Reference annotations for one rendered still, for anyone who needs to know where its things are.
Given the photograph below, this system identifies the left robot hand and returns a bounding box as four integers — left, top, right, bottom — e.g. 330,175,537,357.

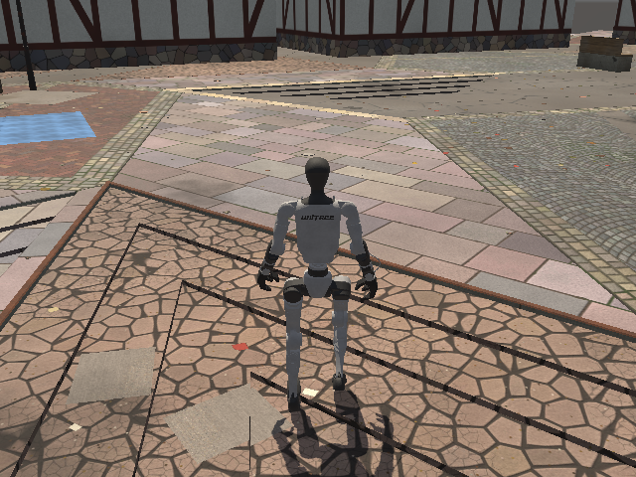
257,270,279,291

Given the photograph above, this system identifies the robot right upper arm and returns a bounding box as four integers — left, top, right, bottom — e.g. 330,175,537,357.
338,200,366,255

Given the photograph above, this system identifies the robot left upper arm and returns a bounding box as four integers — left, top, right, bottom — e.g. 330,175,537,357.
269,201,297,255

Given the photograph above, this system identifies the robot right thigh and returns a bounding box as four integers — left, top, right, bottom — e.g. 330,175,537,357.
331,275,351,327

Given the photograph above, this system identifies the robot left forearm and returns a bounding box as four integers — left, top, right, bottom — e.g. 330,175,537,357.
259,240,279,275

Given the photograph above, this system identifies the robot thigh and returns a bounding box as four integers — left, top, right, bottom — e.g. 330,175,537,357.
331,275,351,327
283,277,304,350

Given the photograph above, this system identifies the robot left thigh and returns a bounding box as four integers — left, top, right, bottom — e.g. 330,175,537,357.
283,277,304,350

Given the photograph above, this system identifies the robot right forearm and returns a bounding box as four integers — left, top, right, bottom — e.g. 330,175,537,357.
356,240,376,281

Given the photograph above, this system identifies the right robot hand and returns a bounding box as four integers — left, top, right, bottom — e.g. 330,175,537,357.
355,277,378,300

